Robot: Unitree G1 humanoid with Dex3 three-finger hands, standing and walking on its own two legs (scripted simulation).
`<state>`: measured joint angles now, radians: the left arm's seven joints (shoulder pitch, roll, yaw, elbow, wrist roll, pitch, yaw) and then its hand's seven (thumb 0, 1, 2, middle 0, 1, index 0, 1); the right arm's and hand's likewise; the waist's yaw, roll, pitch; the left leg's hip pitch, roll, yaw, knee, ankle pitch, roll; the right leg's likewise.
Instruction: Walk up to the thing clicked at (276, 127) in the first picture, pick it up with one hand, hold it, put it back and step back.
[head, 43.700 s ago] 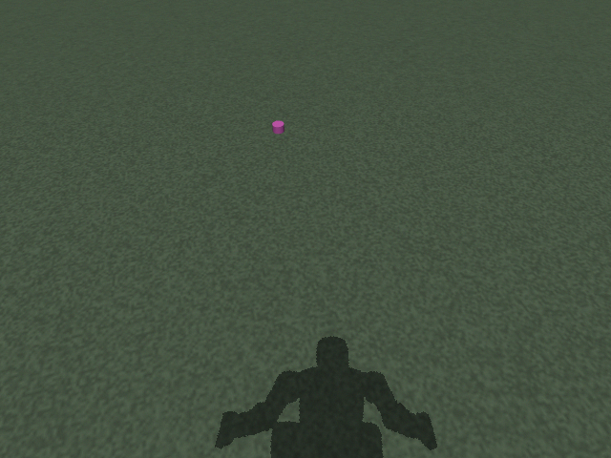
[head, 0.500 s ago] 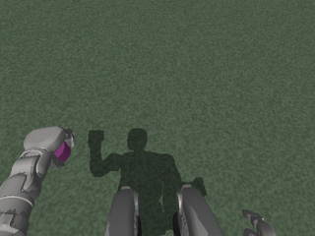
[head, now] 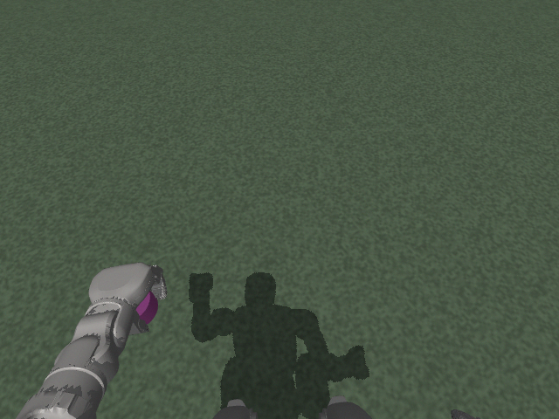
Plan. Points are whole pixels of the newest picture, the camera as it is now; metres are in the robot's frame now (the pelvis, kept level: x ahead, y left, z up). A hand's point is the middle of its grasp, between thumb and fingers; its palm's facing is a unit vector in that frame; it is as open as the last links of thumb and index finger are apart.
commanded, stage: lift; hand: left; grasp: from above
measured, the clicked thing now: (133, 305) +0.35 +0.26 -0.10
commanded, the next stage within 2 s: hold in 0.16 s
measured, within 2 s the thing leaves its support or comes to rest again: neither
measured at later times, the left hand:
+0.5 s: hand (126, 280) +0.35 +0.24 -0.02, palm faces -0.45 -0.09 -0.89, open 7.3 cm
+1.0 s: hand (121, 285) +0.33 +0.23 +0.01, palm faces -0.45 -0.07 -0.89, open 7.2 cm
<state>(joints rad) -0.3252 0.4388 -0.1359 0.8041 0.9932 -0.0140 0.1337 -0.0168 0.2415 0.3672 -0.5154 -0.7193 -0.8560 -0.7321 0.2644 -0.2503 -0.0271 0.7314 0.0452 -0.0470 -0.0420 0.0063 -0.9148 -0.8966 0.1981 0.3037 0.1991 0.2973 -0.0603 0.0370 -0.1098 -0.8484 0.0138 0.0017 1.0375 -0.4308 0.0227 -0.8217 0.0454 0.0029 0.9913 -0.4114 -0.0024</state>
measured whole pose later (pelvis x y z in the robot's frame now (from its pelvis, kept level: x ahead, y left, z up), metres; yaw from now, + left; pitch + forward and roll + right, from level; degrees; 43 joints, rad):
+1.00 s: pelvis +0.03 +0.00 +0.06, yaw +0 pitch +5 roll +0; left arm -0.23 0.42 -0.19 0.63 0.98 0.01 -0.02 -0.03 0.25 0.31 -0.60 -0.59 -0.94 -0.64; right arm 0.24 -0.26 -0.03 0.68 0.06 0.03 -0.04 0.01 -0.91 -0.89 0.20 0.30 0.20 0.30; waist 0.00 0.05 -0.05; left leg -0.41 -0.01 0.03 0.63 -0.31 0.03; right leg -0.40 0.02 0.04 0.62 -0.30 0.00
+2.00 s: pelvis +0.04 -0.01 +0.07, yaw +0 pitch +2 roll +0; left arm -0.22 0.42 -0.20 0.58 0.96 0.01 -0.06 -0.02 0.26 0.30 -0.60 -0.58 -0.94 -0.63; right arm 0.19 -0.25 -0.02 0.69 0.08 0.04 -0.07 0.01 -0.91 -0.89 0.20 0.30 0.20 0.30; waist 0.01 0.05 -0.01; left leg -0.27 -0.01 0.02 0.48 -0.25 0.02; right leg -0.27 0.02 0.04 0.49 -0.25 -0.01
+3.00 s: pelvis -0.04 +0.01 -0.12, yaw +0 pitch +30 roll -3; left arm -0.74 0.55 -0.04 1.20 1.14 -0.12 0.29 0.00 0.23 0.39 -0.54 -0.66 -0.88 -0.73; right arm 0.27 -0.27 -0.05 0.72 -0.01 0.02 -0.01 0.00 -0.91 -0.89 0.20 0.30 0.20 0.30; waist -0.13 0.04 -0.17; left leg -1.54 0.00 -0.01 1.56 -0.55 0.04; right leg -1.50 0.03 -0.02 1.51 -0.54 0.01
